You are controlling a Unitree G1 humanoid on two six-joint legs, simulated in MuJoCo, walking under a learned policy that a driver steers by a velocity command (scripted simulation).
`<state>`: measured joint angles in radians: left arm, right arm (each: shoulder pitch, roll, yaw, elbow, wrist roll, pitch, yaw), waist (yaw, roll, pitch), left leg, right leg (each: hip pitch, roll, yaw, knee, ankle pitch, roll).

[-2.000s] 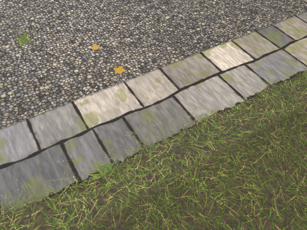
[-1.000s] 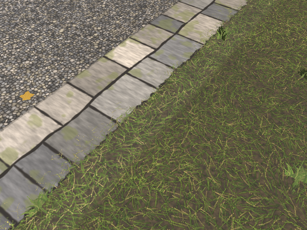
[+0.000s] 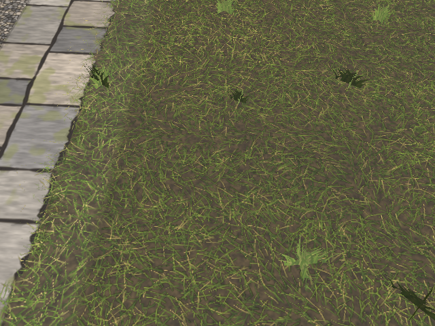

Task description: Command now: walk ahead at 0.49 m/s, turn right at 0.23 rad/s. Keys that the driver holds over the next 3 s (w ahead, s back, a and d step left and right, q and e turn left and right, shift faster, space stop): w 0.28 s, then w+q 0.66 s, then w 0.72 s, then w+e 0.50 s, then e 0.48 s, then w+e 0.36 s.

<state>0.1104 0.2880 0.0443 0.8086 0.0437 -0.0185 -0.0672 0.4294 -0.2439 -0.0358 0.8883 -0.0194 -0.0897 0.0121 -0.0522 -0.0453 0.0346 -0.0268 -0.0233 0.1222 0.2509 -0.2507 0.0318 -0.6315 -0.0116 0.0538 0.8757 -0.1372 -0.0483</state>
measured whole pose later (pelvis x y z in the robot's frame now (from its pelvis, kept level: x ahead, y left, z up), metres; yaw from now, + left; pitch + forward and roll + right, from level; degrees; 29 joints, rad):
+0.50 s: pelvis +0.28 -0.04 +0.00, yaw +3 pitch +0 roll -1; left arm 0.38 0.24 0.03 0.99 0.02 -0.10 0.00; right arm 0.20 -0.26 -0.05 0.85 -0.02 -0.02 0.04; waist 0.02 0.04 0.04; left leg -0.66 0.08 -0.02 0.89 -0.07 0.03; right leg 0.02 0.09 -0.13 0.19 -0.22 -0.09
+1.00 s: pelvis +0.55 +0.03 +0.00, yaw +20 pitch +1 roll +0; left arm 0.11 0.26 0.03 0.79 0.05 -0.04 -0.02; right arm 0.37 -0.27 -0.07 0.89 0.00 -0.04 0.01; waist -0.04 -0.03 0.05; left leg -0.11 -0.15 -0.07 0.31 -0.21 0.13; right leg -0.66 -0.12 0.05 0.91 -0.14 0.05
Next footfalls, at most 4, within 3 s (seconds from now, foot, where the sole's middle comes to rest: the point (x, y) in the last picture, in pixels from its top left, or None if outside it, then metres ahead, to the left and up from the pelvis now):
0.16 right None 0.25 -0.10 -0.78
0.70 left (187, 304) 0.54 0.07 -0.78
1.22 right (202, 209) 0.88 0.02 -0.78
1.76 left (126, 171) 1.06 0.30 -0.78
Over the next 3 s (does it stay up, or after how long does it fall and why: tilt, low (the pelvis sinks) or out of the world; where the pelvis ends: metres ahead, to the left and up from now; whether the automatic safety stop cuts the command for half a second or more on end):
stays up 1.37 0.29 0.00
